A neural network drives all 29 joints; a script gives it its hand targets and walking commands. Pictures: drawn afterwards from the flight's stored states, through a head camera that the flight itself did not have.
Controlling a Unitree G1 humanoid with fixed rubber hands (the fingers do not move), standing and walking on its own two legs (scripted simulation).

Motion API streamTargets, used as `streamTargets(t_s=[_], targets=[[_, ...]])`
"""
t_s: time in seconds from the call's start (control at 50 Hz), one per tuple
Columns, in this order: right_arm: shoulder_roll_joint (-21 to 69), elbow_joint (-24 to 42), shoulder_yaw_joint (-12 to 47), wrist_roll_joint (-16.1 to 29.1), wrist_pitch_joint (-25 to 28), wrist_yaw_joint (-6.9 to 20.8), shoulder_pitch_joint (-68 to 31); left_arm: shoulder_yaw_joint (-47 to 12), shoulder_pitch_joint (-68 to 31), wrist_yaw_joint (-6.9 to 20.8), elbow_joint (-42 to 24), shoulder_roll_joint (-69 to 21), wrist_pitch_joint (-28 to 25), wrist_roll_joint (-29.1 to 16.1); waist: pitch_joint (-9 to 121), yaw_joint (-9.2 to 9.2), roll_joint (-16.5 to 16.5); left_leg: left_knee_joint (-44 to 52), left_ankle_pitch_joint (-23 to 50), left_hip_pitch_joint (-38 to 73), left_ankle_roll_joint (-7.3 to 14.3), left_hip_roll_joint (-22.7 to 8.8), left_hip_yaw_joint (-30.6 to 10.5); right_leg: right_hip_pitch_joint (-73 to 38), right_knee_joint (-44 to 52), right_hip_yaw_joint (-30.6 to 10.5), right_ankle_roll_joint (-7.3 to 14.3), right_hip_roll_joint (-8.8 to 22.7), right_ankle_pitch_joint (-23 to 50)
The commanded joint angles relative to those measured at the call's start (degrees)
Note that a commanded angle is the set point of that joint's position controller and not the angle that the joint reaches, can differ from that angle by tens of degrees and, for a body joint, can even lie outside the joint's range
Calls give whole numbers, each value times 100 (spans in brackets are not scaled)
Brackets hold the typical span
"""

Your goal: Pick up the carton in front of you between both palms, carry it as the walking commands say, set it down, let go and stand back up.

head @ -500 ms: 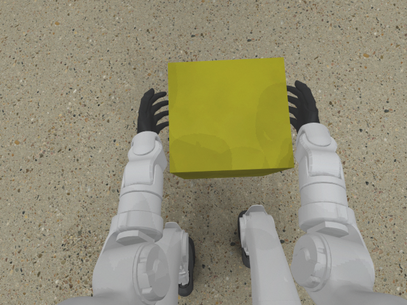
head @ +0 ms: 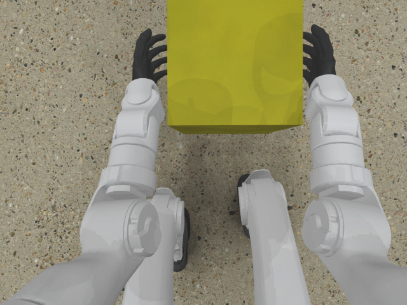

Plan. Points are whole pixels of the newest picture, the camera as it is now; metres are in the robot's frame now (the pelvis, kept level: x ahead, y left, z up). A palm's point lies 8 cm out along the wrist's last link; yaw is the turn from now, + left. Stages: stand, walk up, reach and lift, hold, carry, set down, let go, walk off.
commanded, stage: set down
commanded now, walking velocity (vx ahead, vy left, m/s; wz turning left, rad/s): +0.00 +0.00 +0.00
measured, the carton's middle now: (228, 82) +0.49 -0.11 -0.19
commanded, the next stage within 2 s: none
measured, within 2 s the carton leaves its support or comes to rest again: rests again in 0.94 s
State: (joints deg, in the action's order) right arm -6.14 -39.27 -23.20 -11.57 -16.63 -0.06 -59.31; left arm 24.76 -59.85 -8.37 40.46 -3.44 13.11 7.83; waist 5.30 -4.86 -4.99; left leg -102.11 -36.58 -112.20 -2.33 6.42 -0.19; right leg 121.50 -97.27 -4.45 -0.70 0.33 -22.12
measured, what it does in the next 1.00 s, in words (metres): lowers itself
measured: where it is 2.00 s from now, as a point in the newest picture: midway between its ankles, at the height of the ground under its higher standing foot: (214, 233)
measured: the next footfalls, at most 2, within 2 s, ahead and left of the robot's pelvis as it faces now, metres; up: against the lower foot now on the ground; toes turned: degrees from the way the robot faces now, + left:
none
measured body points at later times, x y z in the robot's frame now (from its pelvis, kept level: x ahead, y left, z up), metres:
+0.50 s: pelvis -0.02 +0.01 -0.09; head +0.35 -0.06 +0.16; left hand +0.54 +0.03 -0.27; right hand +0.49 -0.27 -0.27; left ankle +0.06 +0.13 -0.46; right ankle +0.13 -0.13 -0.46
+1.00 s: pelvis -0.03 +0.01 -0.11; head +0.34 -0.04 +0.14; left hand +0.53 +0.03 -0.29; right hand +0.49 -0.27 -0.29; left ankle +0.06 +0.13 -0.46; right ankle +0.13 -0.13 -0.46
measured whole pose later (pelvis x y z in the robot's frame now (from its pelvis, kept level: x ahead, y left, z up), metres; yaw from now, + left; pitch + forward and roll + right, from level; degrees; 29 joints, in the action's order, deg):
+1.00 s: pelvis -0.03 +0.01 -0.11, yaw +1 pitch +40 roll +2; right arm -19.7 -58.2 -21.5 -2.8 -11.6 1.5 -80.3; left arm 13.1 -81.9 -10.1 54.5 6.6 12.0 0.9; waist -17.6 -8.0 -3.7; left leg -124.6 -37.6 -127.1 -3.9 11.1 -1.6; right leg 134.5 -117.3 -3.2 -0.8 3.4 -22.6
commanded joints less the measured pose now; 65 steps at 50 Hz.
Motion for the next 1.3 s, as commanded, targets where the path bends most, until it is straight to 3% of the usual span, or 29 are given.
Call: streamTargets(t_s=[0.0, 0.18, 0.36, 0.42, 0.46, 0.54, 0.7, 0.96, 1.06, 1.28], targets=[[4813, -11, 2648, 671, 164, 1223, -3246, -2828, -3810, 1195, -62, -4785, -167, -583, 6065, -412, 619, 868, 1078, 548, 4, 790, 448, -5612, 279, 620, -157, -677, 1802], [4229, -233, 2340, 781, 230, 1301, -3942, -2880, -4565, 1084, 48, -4488, -177, -748, 5948, -623, 308, 286, 1068, 473, -22, 765, 465, -4741, -416, 764, -109, -579, 1760], [3736, -403, 2370, 1122, 294, 1374, -4739, -3042, -5304, 1068, 142, -4118, -191, -1031, 5712, -763, 247, -360, 1035, 470, 26, 695, 514, -4339, -1085, 854, -89, -404, 1764], [3680, -284, 2489, 1309, 323, 1373, -5000, -3241, -5572, 1077, 18, -4074, -216, -1233, 5971, -817, 273, -583, 1160, 548, 38, 682, 542, -4556, -1301, 876, -79, -365, 1978], [3711, -12, 2535, 1481, 332, 1386, -5323, -3368, -5720, 1080, -102, -4128, -201, -1315, 6117, -923, 89, -699, 1346, 860, 58, 653, 528, -4305, -1347, 895, -71, -347, 2094], [3912, -295, 2517, 1675, 350, 1425, -4997, -3552, -5709, 1079, -178, -4266, -243, -1360, 6001, -845, -197, -846, 1619, 604, 10, 640, 592, -4566, -1503, 754, -26, -388, 2572], [3756, -916, 2122, 1328, 396, 1543, -4824, -3116, -5392, 1211, 430, -4159, -291, -1136, 4650, -830, -251, -853, 1135, -135, 74, 609, 519, -3611, -1565, 737, 35, -353, 1930], [3212, -1433, 1744, 1375, 613, 1601, -5038, -2991, -5659, 1139, 608, -3633, -430, -1071, 3943, -897, -633, -907, 1003, 72, 62, 516, 377, -2784, -1684, 664, 148, -247, 1482], [2998, -1726, 1637, 1214, 604, 1637, -4964, -2678, -5433, 1218, 904, -3387, -395, -886, 3211, -792, -462, -914, 749, -250, 123, 504, 351, -2506, -1667, 616, 170, -233, 1155], [2379, -2202, 1143, 851, 552, 1615, -4544, -2148, -4971, 1257, 1390, -2602, -343, -504, 2209, -625, -455, -933, 269, -622, 154, 442, 330, -2189, -1651, 463, 229, -261, 534]])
